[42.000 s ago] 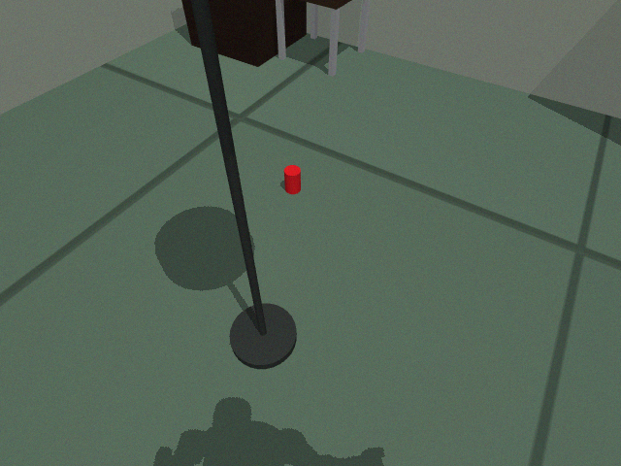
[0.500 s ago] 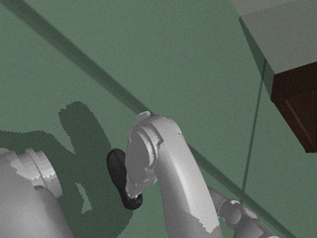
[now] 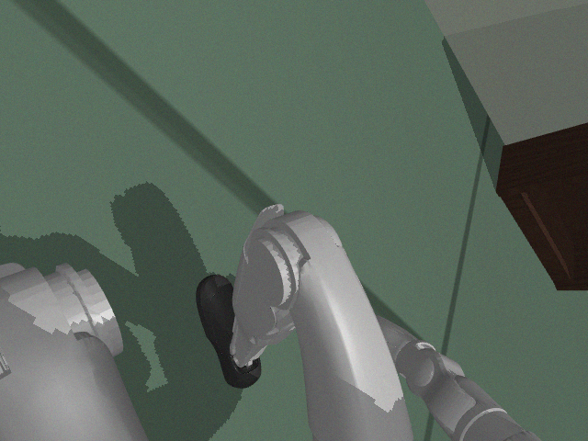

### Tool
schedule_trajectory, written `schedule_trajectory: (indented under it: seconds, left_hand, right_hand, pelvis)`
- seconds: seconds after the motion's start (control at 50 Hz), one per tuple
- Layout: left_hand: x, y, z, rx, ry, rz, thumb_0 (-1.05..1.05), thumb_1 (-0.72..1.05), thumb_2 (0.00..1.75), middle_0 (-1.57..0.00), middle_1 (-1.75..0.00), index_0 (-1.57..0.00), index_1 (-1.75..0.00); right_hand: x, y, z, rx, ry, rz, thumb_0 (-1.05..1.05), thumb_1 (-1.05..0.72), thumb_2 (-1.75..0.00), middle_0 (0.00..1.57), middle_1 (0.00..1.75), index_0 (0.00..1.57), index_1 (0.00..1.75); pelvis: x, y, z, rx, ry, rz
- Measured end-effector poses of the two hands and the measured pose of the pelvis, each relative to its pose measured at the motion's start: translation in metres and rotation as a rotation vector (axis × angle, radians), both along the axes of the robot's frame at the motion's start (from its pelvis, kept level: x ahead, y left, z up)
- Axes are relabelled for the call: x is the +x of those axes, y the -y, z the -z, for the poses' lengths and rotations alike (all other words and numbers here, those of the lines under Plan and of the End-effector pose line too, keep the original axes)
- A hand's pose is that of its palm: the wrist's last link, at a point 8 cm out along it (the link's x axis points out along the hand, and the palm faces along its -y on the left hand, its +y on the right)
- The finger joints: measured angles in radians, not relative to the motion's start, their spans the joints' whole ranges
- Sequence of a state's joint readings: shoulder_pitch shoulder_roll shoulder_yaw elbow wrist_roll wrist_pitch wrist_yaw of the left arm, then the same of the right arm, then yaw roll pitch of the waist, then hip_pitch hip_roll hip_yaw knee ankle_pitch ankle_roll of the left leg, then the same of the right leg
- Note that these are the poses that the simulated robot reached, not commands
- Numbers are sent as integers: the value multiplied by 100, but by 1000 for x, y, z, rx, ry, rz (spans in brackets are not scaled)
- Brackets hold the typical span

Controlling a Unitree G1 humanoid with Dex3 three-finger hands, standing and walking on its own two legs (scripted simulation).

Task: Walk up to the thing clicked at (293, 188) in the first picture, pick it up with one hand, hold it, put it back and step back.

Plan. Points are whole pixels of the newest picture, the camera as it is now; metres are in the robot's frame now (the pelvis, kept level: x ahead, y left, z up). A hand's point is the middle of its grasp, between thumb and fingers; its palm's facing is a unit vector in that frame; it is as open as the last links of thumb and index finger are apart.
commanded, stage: close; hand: left
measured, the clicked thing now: out of the picture +0.46 +0.32 -0.25
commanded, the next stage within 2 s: settle in 0.04 s
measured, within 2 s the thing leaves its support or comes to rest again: neither
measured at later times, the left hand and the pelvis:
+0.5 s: hand out of the picture +0.43 +0.38 -0.21, palm faces +0.30 -0.85 -0.43, open 8.9 cm; pelvis +0.00 +0.01 +0.00, yaw +0 degrees
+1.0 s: hand out of the picture +0.41 +0.40 -0.14, palm faces +0.44 -0.89 -0.12, open 8.7 cm; pelvis +0.00 +0.00 +0.00, yaw +1 degrees
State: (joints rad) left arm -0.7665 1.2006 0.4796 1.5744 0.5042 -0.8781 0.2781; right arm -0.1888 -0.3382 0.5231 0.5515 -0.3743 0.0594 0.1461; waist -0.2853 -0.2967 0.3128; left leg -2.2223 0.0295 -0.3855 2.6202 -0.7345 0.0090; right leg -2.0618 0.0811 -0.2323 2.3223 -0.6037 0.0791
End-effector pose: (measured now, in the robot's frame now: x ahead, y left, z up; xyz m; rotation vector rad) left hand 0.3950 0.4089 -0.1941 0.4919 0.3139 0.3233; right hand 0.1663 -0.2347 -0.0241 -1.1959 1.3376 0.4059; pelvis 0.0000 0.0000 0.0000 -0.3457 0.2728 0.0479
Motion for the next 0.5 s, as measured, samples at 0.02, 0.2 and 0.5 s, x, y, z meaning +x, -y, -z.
schedule_trajectory:
  seconds: [0.02,0.2,0.5]
  left_hand:
    - [-1,-1,0,1,1,-1,0,-21,72,-76,-94,-78,-92]
    - [-6,-9,-1,-18,21,-17,0,-23,69,-78,-90,-79,-88]
    - [-3,-12,-9,-63,100,-30,0,-8,62,-82,-86,-83,-84]
  right_hand:
    - [0,0,0,-2,-2,-2,-1,-87,-88,20,30,20,30]
    - [-5,-3,0,-17,-5,-12,-1,-87,-88,20,30,20,30]
    - [-5,-8,-5,-35,7,-15,-1,-88,-89,21,30,20,30]
  pelvis:
    - [0,0,0,0,2,0]
    - [-3,-3,2,-6,15,2]
    - [-3,-6,2,-18,31,-1]
